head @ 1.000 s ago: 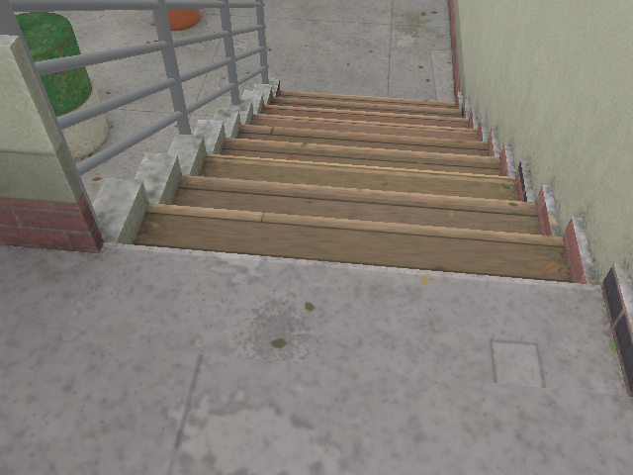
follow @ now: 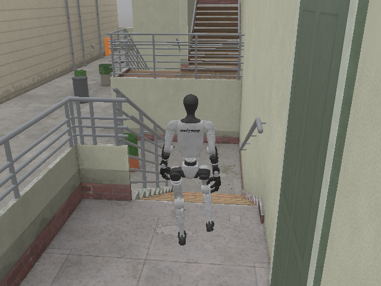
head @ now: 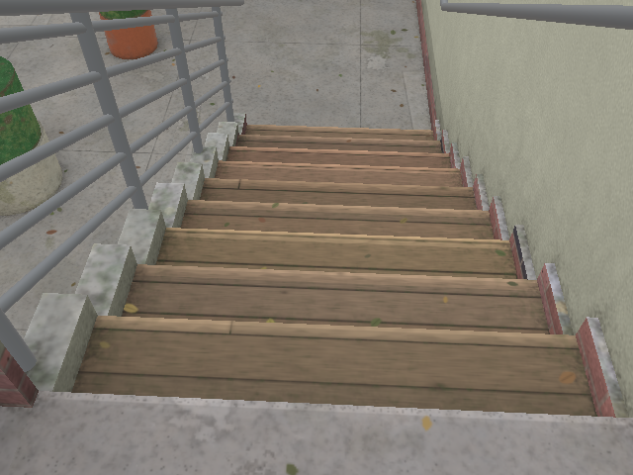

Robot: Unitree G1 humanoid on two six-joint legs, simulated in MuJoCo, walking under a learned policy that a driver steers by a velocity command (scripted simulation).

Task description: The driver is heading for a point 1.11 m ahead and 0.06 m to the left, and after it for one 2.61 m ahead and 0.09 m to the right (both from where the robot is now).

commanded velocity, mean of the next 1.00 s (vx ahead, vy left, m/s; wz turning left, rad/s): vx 0.50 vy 0.00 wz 0.00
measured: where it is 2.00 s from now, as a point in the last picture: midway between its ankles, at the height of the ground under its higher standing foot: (303, 329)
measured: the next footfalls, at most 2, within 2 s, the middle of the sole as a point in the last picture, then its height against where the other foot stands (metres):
right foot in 0.30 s outside the picture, level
left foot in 0.84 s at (288, 443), level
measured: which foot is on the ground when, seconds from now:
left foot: down 0.00-0.30, up 0.32-0.82, down 0.84-1.00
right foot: up 0.00-0.28, down 0.30-0.86, up 0.88-1.00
